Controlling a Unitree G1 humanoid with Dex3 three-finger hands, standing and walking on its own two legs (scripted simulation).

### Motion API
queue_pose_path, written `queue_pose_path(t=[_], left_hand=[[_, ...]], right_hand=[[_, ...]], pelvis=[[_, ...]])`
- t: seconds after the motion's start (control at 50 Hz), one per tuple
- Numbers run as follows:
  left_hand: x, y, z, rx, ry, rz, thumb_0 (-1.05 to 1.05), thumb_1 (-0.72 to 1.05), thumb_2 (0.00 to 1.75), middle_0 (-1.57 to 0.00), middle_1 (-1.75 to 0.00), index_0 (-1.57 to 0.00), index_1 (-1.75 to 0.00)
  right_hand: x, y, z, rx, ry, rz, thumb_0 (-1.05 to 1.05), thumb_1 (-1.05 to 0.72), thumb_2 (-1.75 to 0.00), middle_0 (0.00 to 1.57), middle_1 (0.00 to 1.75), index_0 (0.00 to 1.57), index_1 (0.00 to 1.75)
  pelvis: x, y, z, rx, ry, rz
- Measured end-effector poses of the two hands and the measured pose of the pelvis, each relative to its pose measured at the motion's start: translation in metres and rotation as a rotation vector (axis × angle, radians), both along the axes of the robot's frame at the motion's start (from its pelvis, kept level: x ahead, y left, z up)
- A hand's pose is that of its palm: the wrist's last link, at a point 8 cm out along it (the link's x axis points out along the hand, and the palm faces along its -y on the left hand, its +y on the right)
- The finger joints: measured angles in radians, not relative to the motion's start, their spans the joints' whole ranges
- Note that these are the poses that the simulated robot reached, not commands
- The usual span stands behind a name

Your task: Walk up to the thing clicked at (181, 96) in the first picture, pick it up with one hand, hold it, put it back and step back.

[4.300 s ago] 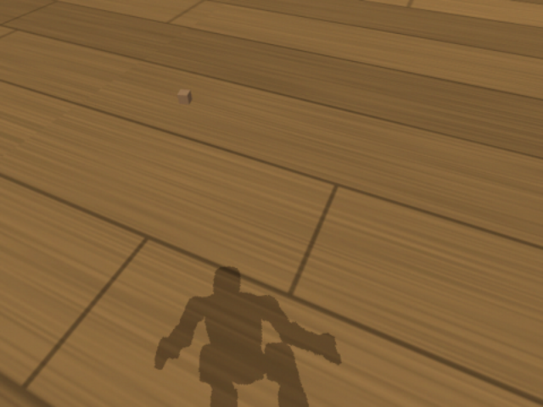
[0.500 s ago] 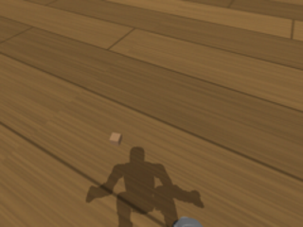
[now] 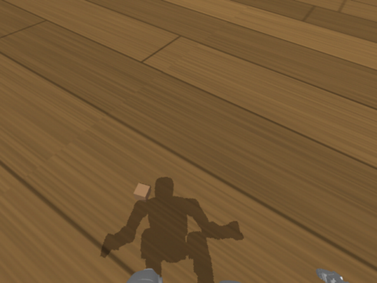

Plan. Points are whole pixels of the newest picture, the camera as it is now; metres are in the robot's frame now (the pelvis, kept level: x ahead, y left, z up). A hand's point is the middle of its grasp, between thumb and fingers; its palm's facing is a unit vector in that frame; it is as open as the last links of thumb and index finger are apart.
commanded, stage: walk up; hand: left
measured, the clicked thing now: (142, 192) +0.64 +0.22 -0.72
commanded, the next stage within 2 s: stand in 1.90 s
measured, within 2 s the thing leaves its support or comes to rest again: neither
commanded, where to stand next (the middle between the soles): +0.27 -0.01 m, yaw +1 degrees
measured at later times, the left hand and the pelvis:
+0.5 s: hand (92, 241) +0.22 +0.23 -0.11, palm faces -0.04 -0.90 -0.43, open 7.4 cm; pelvis +0.14 -0.04 +0.01, yaw +0 degrees
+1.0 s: hand (96, 234) +0.24 +0.24 -0.14, palm faces +0.01 -0.94 -0.33, open 7.4 cm; pelvis +0.18 -0.02 +0.02, yaw +2 degrees
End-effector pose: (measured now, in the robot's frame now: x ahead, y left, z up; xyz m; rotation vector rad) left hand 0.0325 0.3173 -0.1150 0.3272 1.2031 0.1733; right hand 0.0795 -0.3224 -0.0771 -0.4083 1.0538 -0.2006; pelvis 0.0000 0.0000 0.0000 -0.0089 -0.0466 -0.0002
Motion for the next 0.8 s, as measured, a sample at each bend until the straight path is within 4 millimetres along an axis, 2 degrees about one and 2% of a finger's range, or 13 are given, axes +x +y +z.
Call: queue_pose_path(t=[0.1,0.2,0.32,0.38,0.44,0.52,0.58,0.7,0.8], left_hand=[[0.037,0.002,0.006,-0.011,0.005,-0.023,0.01,0.91,0.9,-0.2,-0.3,-0.2,-0.29],[0.072,-0.002,0.017,-0.008,0.006,-0.046,0.01,0.91,0.9,-0.2,-0.3,-0.2,-0.29],[0.121,-0.014,0.032,0.035,-0.017,-0.062,0.01,0.91,0.9,-0.2,-0.3,-0.2,-0.29],[0.147,-0.023,0.034,0.083,-0.058,-0.061,0.01,0.91,0.9,-0.2,-0.3,-0.2,-0.3],[0.167,-0.035,0.039,0.097,-0.095,-0.05,0.01,0.91,0.9,-0.2,-0.3,-0.2,-0.29],[0.183,-0.046,0.046,0.091,-0.112,-0.044,0.01,0.91,0.9,-0.2,-0.3,-0.21,-0.3],[0.192,-0.047,0.044,0.087,-0.108,-0.044,0.0,0.9,0.9,-0.2,-0.3,-0.21,-0.3],[0.209,-0.036,0.017,0.054,-0.092,-0.018,0.01,0.9,0.9,-0.21,-0.3,-0.21,-0.3],[0.216,-0.036,0.004,0.008,-0.054,0.015,0.01,0.91,0.9,-0.2,-0.3,-0.21,-0.3]], right_hand=[[0.015,0.005,0.014,-0.005,-0.004,-0.027,0.01,-0.9,-0.9,0.2,0.3,0.21,0.3],[0.023,-0.001,0.013,0.004,0.032,-0.047,0.01,-0.9,-0.9,0.21,0.3,0.21,0.3],[0.038,-0.022,-0.006,0.043,0.085,-0.08,0.01,-0.9,-0.9,0.21,0.3,0.21,0.3],[0.055,-0.035,-0.025,0.058,0.11,-0.085,0.01,-0.9,-0.9,0.21,0.3,0.21,0.3],[0.075,-0.037,-0.036,0.07,0.144,-0.079,0.01,-0.9,-0.9,0.2,0.3,0.21,0.3],[0.105,-0.032,-0.037,0.088,0.145,-0.049,0.01,-0.91,-0.9,0.2,0.3,0.21,0.3],[0.122,-0.029,-0.036,0.088,0.144,-0.034,0.01,-0.91,-0.9,0.2,0.3,0.21,0.3],[0.146,-0.021,-0.036,0.042,0.138,-0.041,0.01,-0.91,-0.9,0.2,0.3,0.21,0.3],[0.162,-0.01,-0.025,0.03,0.134,-0.037,0.01,-0.91,-0.9,0.2,0.3,0.21,0.3]], pelvis=[[0.028,0.002,0.011,0.01,-0.007,-0.012],[0.056,-0.002,0.017,0.019,-0.008,-0.021],[0.096,-0.018,0.014,0.03,-0.004,-0.022],[0.116,-0.033,0.003,0.026,-0.004,-0.019],[0.128,-0.04,0.003,0.023,-0.004,-0.013],[0.14,-0.041,0.009,0.022,-0.001,-0.002],[0.148,-0.041,0.01,0.019,0.004,0.004],[0.16,-0.029,-0.001,0.014,0.001,0.019],[0.167,-0.023,0.003,0.003,0.002,0.022]])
